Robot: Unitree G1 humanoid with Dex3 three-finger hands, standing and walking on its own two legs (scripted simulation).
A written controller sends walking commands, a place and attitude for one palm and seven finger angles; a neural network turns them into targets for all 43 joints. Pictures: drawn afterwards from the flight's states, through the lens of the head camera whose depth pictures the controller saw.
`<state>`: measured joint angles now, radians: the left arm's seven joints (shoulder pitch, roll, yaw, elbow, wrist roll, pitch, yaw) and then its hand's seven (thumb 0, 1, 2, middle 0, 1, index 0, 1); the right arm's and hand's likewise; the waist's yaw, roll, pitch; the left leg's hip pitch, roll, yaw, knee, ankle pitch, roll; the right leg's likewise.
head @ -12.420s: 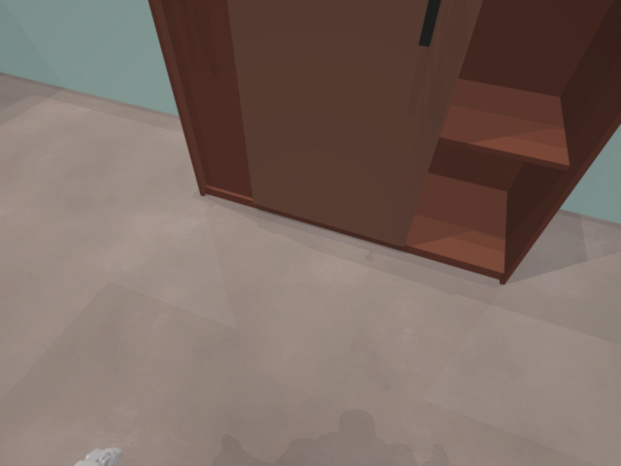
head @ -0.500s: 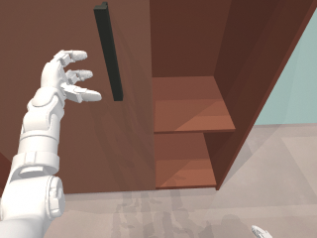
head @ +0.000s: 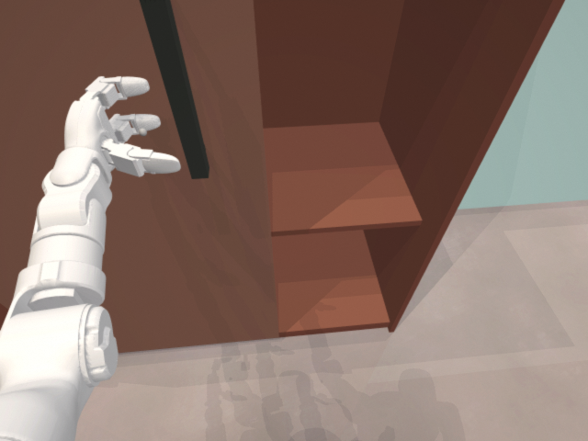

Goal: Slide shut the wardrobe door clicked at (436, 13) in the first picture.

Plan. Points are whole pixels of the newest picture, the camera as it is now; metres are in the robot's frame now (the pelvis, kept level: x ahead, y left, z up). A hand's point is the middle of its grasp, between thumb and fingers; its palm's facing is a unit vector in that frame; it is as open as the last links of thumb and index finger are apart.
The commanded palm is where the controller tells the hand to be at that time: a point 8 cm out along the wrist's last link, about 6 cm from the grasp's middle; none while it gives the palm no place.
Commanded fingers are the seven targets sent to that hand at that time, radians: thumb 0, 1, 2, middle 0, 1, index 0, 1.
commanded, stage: feel for the door with the fingertips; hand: left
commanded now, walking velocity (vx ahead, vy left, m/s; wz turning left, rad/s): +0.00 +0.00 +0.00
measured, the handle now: (183, 92) +0.52 +0.14 +0.22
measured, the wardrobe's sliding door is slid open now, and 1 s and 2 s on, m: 0.40 0.40 0.40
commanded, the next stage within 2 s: slide the fingers in behind the handle in 0.80 s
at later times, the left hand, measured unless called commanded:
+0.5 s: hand (154, 127) +0.46 +0.17 +0.21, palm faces +0.11 -0.99 +0.00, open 14.0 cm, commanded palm +0.44 +0.22 +0.20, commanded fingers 0.00 -0.50 0.30 -0.30 -1.20 -0.30 -1.20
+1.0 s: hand (153, 120) +0.48 +0.18 +0.20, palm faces +0.09 -1.00 +0.02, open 13.5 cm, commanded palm +0.46 +0.23 +0.20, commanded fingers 0.00 -0.50 0.30 -0.30 -1.20 -0.30 -1.20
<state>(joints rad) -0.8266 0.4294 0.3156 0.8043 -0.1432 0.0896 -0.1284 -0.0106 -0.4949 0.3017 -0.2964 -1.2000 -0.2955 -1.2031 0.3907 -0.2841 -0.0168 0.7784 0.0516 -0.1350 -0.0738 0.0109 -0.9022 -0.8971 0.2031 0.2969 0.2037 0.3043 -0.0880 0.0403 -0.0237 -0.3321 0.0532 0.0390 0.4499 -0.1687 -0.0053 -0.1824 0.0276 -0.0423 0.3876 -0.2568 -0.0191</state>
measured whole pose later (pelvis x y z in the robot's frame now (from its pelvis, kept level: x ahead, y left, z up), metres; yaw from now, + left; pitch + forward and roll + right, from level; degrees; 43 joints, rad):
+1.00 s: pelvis +0.00 +0.00 +0.00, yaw +0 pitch +4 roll -1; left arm -0.96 0.43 0.33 0.97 -0.11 0.06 -0.11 -0.01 -0.49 0.30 -0.37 -1.25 -0.38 -1.26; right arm 0.39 -0.28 -0.02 0.79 0.04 -0.14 -0.06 0.01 -0.90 -0.90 0.20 0.30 0.20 0.30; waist -0.10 0.04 -0.03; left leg -0.38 0.05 0.03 0.48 -0.18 0.00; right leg -0.22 0.03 -0.05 0.41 -0.27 -0.02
